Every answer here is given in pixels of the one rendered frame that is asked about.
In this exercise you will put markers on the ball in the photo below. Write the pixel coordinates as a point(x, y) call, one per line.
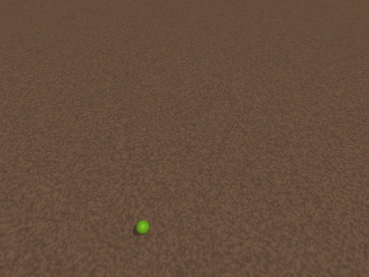
point(142, 226)

